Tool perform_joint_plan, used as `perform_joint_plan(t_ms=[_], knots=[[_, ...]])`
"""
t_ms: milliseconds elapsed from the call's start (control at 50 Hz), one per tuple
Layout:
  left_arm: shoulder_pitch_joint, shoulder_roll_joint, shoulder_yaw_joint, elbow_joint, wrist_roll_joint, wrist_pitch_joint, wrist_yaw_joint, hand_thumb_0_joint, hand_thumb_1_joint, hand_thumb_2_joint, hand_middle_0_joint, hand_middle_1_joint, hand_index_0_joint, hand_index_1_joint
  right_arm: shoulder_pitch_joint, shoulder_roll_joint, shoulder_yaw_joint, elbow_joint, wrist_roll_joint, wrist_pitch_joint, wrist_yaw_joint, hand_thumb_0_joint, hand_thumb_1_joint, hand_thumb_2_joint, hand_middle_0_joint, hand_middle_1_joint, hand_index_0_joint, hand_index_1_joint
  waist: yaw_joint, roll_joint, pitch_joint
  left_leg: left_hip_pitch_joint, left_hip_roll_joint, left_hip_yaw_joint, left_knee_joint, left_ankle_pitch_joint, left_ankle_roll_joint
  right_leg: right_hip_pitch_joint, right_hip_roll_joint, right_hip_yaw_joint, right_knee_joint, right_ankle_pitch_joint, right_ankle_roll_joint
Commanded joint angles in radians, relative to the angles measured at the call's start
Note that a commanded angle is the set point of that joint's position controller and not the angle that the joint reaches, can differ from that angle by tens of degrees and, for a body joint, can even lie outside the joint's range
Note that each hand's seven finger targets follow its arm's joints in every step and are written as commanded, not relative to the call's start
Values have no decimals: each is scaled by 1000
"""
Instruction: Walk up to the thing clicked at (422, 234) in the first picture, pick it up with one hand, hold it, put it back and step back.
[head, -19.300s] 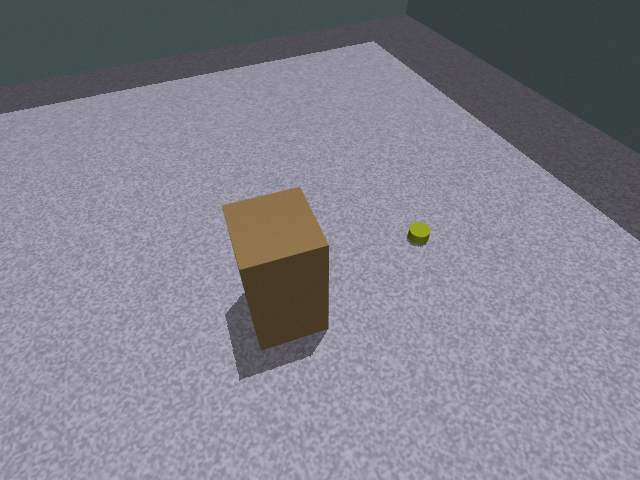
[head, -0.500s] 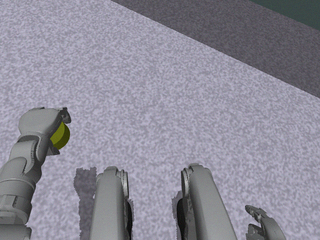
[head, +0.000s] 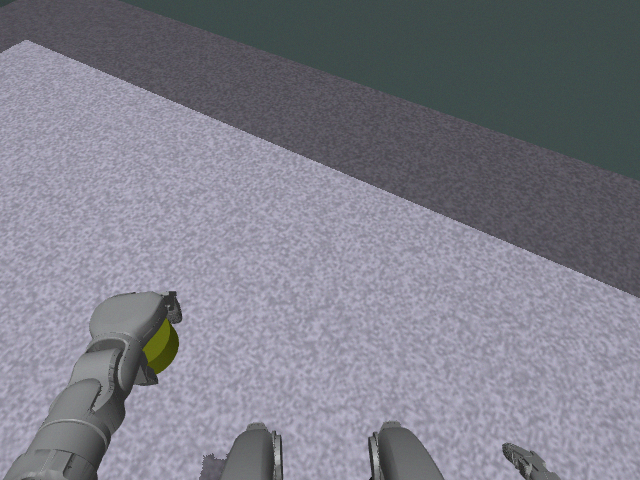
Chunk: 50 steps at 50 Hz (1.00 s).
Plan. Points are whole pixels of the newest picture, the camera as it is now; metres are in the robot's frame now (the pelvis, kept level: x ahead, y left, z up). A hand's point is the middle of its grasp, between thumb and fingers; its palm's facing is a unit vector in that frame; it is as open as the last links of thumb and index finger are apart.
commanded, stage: lift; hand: left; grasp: from above
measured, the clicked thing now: (143, 342) +0.34 +0.26 -0.10
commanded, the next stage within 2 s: hold in 0.44 s
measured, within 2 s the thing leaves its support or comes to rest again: neither
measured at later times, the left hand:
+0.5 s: hand (144, 305) +0.35 +0.22 +0.01, palm faces -0.44 -0.09 -0.89, open 10.2 cm
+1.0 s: hand (133, 275) +0.37 +0.22 +0.06, palm faces -0.44 -0.06 -0.89, open 10.2 cm
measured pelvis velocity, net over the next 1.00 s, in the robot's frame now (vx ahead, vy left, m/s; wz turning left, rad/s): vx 0.06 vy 0.00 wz -0.01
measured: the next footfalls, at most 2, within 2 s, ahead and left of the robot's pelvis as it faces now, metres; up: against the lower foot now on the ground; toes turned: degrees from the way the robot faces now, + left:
none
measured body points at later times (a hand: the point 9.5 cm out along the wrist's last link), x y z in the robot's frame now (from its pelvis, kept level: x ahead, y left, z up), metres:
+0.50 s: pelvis +0.04 -0.01 +0.08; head +0.09 -0.01 +0.53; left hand +0.37 +0.22 +0.06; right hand +0.13 -0.27 -0.04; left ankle +0.07 +0.11 -0.62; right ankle +0.05 -0.14 -0.62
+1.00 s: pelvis +0.06 +0.00 +0.11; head +0.08 -0.02 +0.55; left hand +0.38 +0.22 +0.11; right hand +0.18 -0.27 -0.02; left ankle +0.07 +0.11 -0.62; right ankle +0.05 -0.14 -0.62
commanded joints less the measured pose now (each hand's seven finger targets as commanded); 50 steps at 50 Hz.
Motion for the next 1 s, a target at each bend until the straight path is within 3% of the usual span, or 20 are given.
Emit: perform_joint_plan(t_ms=[0, 120, 220, 260, 300, 340, 380, 400, 460, 500, 560, 580, 680, 760, 780, 840, 880, 940, 980], knots=[[-314, 184, 71, -128, 21, -9, 70, 0, 420, 787, -754, -914, -798, -869, 26, -146, -50, -82, 0, -43, -19, 0, -903, -902, 200, 300, 200, 300, -17, 42, -277, 367, -35, -30, -313, 67, -7, 214, 53, 5, -278, 89, -51], [-298, 162, 57, -66, 16, 13, 102, 0, 461, 822, -799, -907, -836, -870, 37, -140, -56, -72, -2, -40, -17, 0, -902, -901, 200, 300, 200, 300, -2, 13, -249, 463, -45, 2, -401, 151, -6, 345, 51, 18, -392, 151, -46], [-306, 142, 41, -73, 8, 20, 98, 0, 459, 830, -805, -897, -838, -864, 45, -139, -61, -69, -1, -37, -15, 0, -903, -901, 200, 300, 200, 300, 5, 8, -256, 546, -50, 8, -460, 230, -5, 444, 45, 25, -459, 236, -39], [-288, 119, 27, -46, 3, 28, 97, 0, 480, 842, -825, -890, -857, -858, 51, -141, -59, -69, 2, -34, -13, 0, -902, -901, 200, 300, 200, 300, -7, -22, -232, 570, -50, 11, -479, 261, -2, 471, 43, 28, -484, 276, -33], [-278, 140, 47, -53, 2, 28, 95, 0, 456, 855, -797, -914, -830, -881, 56, -147, -65, -67, 1, -31, -12, 0, -900, -900, 200, 300, 200, 300, 2, -10, -242, 602, -51, 14, -499, 297, -4, 507, 40, 30, -507, 308, -32], [-283, 116, 26, -49, 7, 32, 94, 0, 444, 853, -792, -915, -824, -882, 57, -142, -65, -67, 0, -28, -10, 0, -901, -900, 200, 300, 200, 300, 0, -24, -226, 617, -52, 18, -520, 315, -1, 531, 39, 30, -529, 331, -30], [-297, 131, 41, -65, 2, 32, 94, 0, 474, 883, -821, -916, -849, -888, 57, -145, -67, -69, 0, -26, -9, 0, -899, -899, 200, 300, 200, 300, 6, 0, -227, 652, -51, 17, -550, 331, -6, 551, 39, 27, -546, 333, -33], [-284, 109, 24, -49, 3, 33, 90, 0, 487, 892, -833, -921, -861, -892, 53, -144, -68, -72, 2, -24, -8, 0, -901, -900, 200, 300, 200, 300, 5, -14, -216, 666, -51, 19, -561, 337, -5, 558, 38, 27, -556, 341, -32], [-326, 130, 33, -89, 3, 23, 84, 0, 489, 923, -830, -944, -859, -914, 54, -147, -68, -72, 2, -22, -8, 0, -898, -899, 200, 300, 200, 300, 3, -13, -210, 689, -53, 23, -586, 344, -3, 585, 38, 31, -588, 349, -30], [-295, 111, 23, -76, 6, 23, 82, 0, 473, 938, -821, -955, -849, -926, 45, -145, -69, -76, 4, -22, -7, 0, -899, -900, 200, 300, 200, 300, 10, -10, -194, 718, -54, 27, -615, 331, -6, 592, 37, 30, -606, 330, -33], [-307, 130, 33, -90, 13, 21, 84, 0, 486, 878, -812, -932, -852, -892, 28, -144, -69, -75, 6, -17, -8, 0, -898, -897, 200, 300, 200, 300, 23, -18, -182, 733, -57, 30, -637, 338, -7, 621, 38, 34, -634, 337, -33], [-308, 122, 27, -87, 14, 21, 80, 0, 488, 875, -816, -916, -854, -878, 35, -146, -70, -74, 6, -17, -8, 0, -896, -896, 200, 300, 200, 300, 7, -18, -186, 744, -57, 32, -638, 350, -5, 626, 38, 38, -638, 353, -32], [-304, 127, 18, -114, 10, 11, 42, 0, 487, 880, -814, -920, -853, -881, 20, -149, -72, -79, 12, -11, -10, 0, -898, -897, 200, 300, 200, 300, 25, -27, -182, 788, -57, 35, -670, 406, -5, 673, 39, 35, -661, 401, -31], [-291, 122, 17, -110, 6, 11, 24, 0, 507, 875, -812, -956, -861, -906, 12, -147, -69, -86, 13, -7, -8, 0, -896, -897, 200, 300, 200, 300, 21, -24, -156, 798, -56, 38, -692, 420, -6, 679, 42, 33, -671, 408, -35], [-278, 124, 19, -124, 5, 8, 16, 0, 524, 877, -824, -953, -873, -903, 5, -150, -71, -92, 15, -5, -8, 0, -896, -897, 200, 300, 200, 300, 36, -17, -160, 816, -54, 38, -702, 434, -9, 693, 43, 30, -673, 412, -38], [-282, 131, 23, -158, 10, 6, 2, 0, 518, 901, -826, -953, -869, -909, 0, -148, -71, -103, 17, 4, -9, 0, -893, -896, 200, 300, 200, 300, 38, -30, -167, 834, -56, 41, -706, 464, -6, 715, 42, 31, -680, 443, -35], [-285, 118, 13, -151, 8, 8, -7, 0, 533, 910, -837, -958, -882, -913, -2, -146, -69, -108, 16, 6, -8, 0, -895, -897, 200, 300, 200, 300, 24, -26, -160, 844, -54, 41, -710, 472, -4, 710, 43, 32, -683, 452, -35], [-308, 151, 35, -202, 13, 4, -13, 0, 522, 904, -819, -974, -868, -924, -7, -148, -69, -114, 17, 13, -9, 0, -896, -897, 200, 300, 200, 300, 39, -23, -175, 859, -58, 43, -716, 484, -3, 739, 38, 36, -695, 468, -31], [-270, 130, 24, -184, 12, 9, -19, 0, 533, 924, -846, -954, -886, -913, -22, -144, -68, -124, 18, 19, -9, 0, -897, -898, 200, 300, 200, 300, 40, -44, -153, 864, -59, 49, -724, 481, 3, 740, 36, 35, -710, 476, -27]])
